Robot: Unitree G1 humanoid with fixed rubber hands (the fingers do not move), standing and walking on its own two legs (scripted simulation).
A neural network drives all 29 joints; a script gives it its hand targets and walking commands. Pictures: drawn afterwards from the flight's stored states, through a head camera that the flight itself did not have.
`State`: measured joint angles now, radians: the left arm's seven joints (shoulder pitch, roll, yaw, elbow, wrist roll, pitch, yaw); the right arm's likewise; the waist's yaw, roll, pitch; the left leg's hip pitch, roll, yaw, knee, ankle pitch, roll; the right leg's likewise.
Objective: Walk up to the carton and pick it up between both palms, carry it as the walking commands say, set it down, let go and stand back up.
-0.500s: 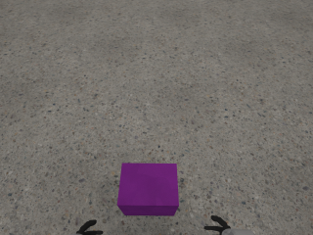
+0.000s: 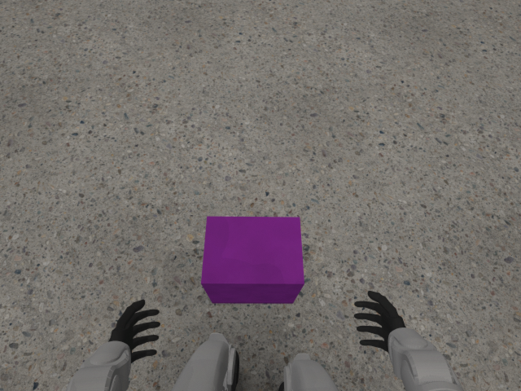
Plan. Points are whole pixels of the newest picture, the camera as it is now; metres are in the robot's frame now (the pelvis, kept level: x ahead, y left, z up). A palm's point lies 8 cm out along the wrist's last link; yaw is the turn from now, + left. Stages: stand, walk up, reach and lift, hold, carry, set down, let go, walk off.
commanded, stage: reach and lift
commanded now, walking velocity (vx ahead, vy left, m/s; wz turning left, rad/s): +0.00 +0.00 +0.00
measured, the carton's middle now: (253, 263) +0.48 +0.04 -0.56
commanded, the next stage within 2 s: none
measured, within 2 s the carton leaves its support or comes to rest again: neither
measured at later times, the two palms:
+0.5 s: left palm (135, 244) +0.36 +0.25 -0.12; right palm (374, 237) +0.40 -0.19 -0.10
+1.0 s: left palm (147, 202) +0.47 +0.26 -0.15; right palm (367, 199) +0.51 -0.21 -0.16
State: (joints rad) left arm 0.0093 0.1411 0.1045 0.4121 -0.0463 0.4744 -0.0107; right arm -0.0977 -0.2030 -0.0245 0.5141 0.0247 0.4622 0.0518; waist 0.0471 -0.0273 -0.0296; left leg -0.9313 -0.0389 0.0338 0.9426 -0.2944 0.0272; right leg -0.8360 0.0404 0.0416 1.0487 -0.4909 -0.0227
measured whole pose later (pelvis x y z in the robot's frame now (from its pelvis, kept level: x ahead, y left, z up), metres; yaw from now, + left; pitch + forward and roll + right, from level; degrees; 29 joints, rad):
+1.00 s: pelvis +0.00 +0.01 -0.05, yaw -2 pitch +48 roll +0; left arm -0.96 0.29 0.42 0.85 -0.04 0.12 -0.04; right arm -1.06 -0.39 -0.20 0.93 0.07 0.10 0.06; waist 0.09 0.00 -0.14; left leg -1.62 0.00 0.05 1.04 -0.24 0.03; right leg -1.54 0.07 0.04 1.14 -0.44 0.00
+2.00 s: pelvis -0.07 +0.01 -0.30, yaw -3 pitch +40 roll -2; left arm -1.32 0.46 0.29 1.04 -0.15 0.14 0.01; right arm -1.40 -0.43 -0.16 1.06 0.14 0.17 -0.01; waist 0.07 -0.01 0.23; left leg -2.29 0.02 0.03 1.99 -0.39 0.05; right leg -2.15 0.07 -0.04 2.13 -0.68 -0.01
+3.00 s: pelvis -0.07 +0.00 -0.33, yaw -3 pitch +35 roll -1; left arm -1.41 0.41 0.20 1.16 -0.21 0.05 0.06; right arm -1.44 -0.35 -0.06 1.08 0.18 0.12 -0.09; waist 0.06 -0.02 0.35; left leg -2.31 0.03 0.03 2.11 -0.41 0.05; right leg -2.16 0.07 -0.04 2.26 -0.71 -0.01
